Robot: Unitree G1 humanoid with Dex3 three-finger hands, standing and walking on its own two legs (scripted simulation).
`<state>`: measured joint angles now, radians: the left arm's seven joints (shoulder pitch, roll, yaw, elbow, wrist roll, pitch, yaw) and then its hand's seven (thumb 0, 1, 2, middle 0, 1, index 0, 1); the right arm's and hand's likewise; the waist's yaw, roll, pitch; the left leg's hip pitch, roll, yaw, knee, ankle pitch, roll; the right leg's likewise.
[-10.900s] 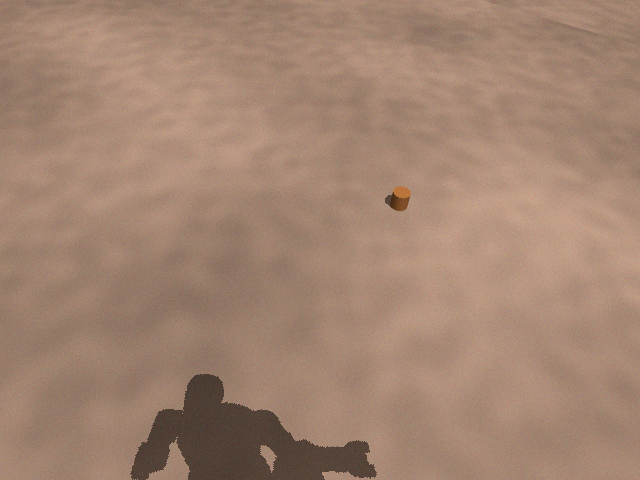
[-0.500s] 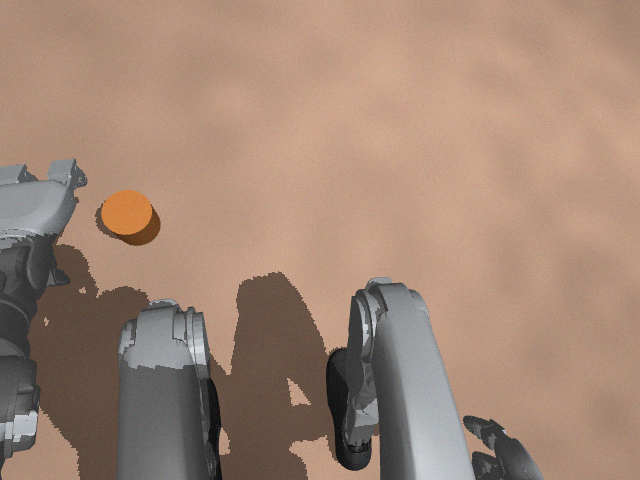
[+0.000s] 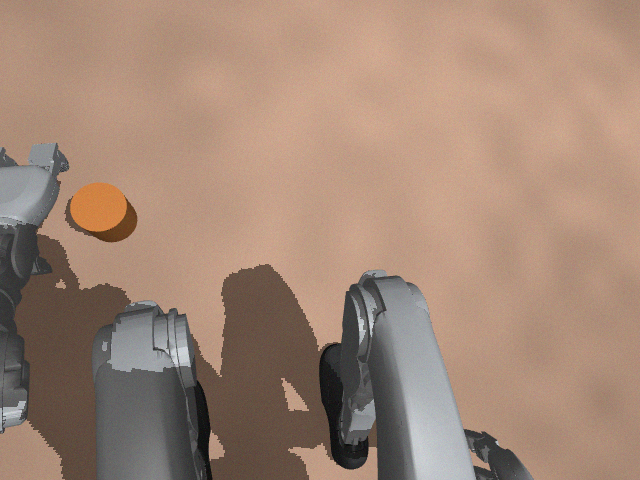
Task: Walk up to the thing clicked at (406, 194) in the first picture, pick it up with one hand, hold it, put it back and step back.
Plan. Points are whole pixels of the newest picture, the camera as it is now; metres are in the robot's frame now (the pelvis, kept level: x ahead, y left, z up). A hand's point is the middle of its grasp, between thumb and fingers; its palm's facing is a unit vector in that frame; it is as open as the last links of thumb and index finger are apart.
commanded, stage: rise first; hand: left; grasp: from above
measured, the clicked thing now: (106, 213) +0.48 +0.25 -0.31
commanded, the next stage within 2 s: approach in 0.36 s
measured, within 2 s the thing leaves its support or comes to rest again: neither
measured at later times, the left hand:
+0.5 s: hand (43, 222) +0.44 +0.29 -0.19, palm faces -0.46 -0.07 -0.89, open 14.1 cm
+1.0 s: hand (92, 176) +0.50 +0.23 -0.19, palm faces -0.42 -0.05 -0.90, open 14.1 cm
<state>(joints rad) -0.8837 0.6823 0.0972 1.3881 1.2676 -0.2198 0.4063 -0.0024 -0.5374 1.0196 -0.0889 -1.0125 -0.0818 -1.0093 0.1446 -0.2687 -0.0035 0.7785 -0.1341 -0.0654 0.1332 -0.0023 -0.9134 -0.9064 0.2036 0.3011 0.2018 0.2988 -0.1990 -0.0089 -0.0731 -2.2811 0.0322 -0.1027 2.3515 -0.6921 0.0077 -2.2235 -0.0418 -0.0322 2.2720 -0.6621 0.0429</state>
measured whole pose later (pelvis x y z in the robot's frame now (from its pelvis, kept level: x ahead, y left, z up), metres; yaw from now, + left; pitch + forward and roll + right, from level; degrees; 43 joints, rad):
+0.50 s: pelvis +0.00 +0.00 -0.01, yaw -1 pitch +35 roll -7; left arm -0.90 0.71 0.11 1.43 1.27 -0.23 0.42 0.00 -0.54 1.01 -0.09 -1.03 -0.08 -1.03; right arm 0.14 -0.28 0.02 0.77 -0.14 -0.07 0.14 0.00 -0.91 -0.91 0.20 0.30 0.20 0.30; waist -0.22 -0.01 -0.05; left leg -2.31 0.03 -0.12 2.39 -0.70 0.00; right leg -2.25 -0.04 -0.04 2.31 -0.66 0.04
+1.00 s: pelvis +0.00 +0.00 -0.02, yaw -2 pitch +35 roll -7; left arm -1.08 0.71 0.11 1.56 1.24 -0.07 0.44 0.00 -0.53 0.99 -0.08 -1.05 -0.08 -1.04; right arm 0.18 -0.30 0.08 0.73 -0.15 -0.09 0.18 0.00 -0.91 -0.90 0.20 0.30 0.20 0.30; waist -0.33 0.03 -0.02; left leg -2.33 0.04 -0.13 2.41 -0.70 0.00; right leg -2.28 -0.02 -0.05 2.32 -0.65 0.04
